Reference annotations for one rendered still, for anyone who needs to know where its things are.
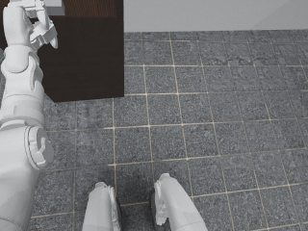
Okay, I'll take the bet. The cabinet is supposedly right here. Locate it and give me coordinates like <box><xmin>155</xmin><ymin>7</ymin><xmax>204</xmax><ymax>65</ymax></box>
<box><xmin>0</xmin><ymin>0</ymin><xmax>124</xmax><ymax>103</ymax></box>

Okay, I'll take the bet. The drawer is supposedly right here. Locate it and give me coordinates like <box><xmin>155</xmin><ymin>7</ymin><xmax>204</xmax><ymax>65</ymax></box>
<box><xmin>0</xmin><ymin>0</ymin><xmax>116</xmax><ymax>16</ymax></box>

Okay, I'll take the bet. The right robot shin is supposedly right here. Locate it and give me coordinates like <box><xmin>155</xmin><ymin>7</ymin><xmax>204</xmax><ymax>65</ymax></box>
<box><xmin>155</xmin><ymin>173</ymin><xmax>170</xmax><ymax>225</ymax></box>

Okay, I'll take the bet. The robot left upper arm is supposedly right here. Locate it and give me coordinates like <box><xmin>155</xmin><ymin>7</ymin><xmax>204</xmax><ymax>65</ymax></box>
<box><xmin>0</xmin><ymin>125</ymin><xmax>54</xmax><ymax>231</ymax></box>

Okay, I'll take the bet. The robot left hand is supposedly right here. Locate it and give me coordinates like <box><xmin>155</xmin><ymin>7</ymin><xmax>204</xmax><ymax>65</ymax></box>
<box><xmin>3</xmin><ymin>0</ymin><xmax>59</xmax><ymax>54</ymax></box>

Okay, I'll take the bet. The right robot foot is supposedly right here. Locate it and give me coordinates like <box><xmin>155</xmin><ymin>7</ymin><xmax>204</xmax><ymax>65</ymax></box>
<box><xmin>149</xmin><ymin>189</ymin><xmax>167</xmax><ymax>231</ymax></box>

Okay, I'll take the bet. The handle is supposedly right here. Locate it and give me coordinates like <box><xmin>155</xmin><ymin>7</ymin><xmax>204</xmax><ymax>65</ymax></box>
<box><xmin>10</xmin><ymin>0</ymin><xmax>65</xmax><ymax>15</ymax></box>

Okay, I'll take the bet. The robot left forearm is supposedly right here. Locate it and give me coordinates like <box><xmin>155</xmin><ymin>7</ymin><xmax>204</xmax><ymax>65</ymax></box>
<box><xmin>0</xmin><ymin>44</ymin><xmax>45</xmax><ymax>132</ymax></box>

